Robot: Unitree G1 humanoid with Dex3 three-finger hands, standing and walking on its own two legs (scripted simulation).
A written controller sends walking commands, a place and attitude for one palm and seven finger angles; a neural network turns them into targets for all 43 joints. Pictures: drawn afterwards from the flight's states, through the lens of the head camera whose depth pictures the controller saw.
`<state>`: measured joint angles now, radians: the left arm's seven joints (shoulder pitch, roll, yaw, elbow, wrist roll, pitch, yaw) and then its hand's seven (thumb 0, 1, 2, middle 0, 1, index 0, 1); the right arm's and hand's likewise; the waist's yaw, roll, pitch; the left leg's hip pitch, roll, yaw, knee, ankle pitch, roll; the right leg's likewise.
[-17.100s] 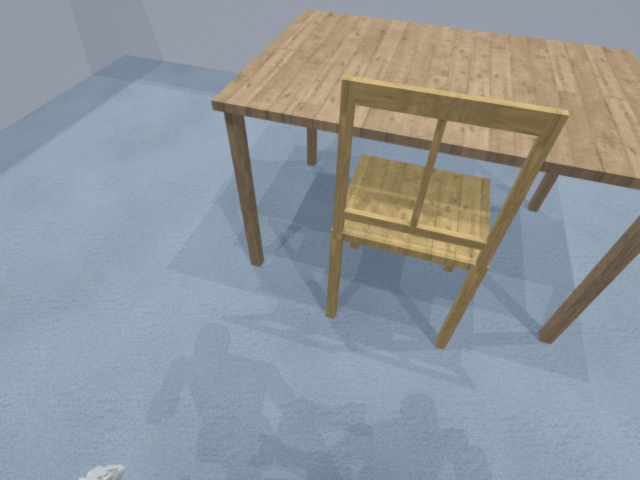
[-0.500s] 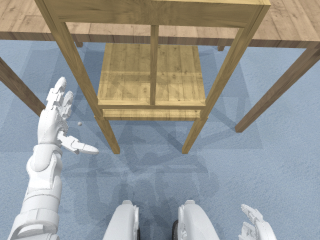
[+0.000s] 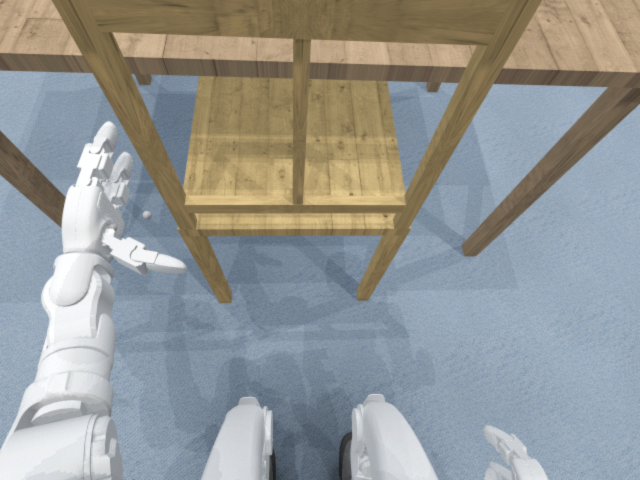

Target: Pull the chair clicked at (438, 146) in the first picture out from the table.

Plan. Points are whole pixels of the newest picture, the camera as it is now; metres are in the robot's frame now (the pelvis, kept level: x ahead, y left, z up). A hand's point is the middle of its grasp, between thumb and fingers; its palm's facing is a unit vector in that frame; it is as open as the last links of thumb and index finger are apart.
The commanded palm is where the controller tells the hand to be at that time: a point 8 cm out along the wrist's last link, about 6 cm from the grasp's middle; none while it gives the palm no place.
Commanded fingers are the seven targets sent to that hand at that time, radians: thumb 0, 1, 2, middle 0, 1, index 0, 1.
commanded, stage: push the fingers through the gap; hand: left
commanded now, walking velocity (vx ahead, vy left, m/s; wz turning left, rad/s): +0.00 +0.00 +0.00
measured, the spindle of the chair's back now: (299, 138) +0.53 +0.03 +0.04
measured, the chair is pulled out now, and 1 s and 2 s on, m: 0.00 0.00 0.00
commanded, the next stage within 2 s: hook a spindle and tug to test in 1.16 s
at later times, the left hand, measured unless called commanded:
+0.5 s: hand (154, 178) +0.47 +0.21 +0.02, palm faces +0.05 -1.00 -0.03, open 16.9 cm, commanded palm +0.45 +0.25 +0.03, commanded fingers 0.00 -0.50 0.30 -0.06 -0.08 -0.06 -0.08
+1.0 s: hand (155, 164) +0.50 +0.21 +0.03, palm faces +0.05 -1.00 -0.02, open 16.9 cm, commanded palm +0.47 +0.25 +0.03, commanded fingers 0.00 -0.50 0.30 -0.06 -0.08 -0.06 -0.08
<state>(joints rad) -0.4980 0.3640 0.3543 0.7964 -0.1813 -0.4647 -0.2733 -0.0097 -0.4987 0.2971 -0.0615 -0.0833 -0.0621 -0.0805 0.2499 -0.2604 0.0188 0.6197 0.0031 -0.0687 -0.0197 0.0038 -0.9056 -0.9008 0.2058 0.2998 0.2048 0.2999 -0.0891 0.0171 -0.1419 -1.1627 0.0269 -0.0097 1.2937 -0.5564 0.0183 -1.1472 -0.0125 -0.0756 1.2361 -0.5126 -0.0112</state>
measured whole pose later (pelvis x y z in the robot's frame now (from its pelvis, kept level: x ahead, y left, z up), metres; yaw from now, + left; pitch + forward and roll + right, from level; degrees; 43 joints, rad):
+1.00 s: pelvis +0.00 +0.01 +0.00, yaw -2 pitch +27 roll -4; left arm -0.76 0.48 0.45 1.05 -0.10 -0.48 -0.25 -0.01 -0.50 0.30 -0.06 -0.08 -0.06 -0.08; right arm 0.31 -0.26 0.04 0.62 -0.02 0.06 0.02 0.00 -0.91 -0.90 0.21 0.30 0.20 0.30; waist -0.16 0.03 -0.13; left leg -1.23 0.04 -0.01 1.31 -0.56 0.03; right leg -1.21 0.00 -0.07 1.23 -0.50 0.00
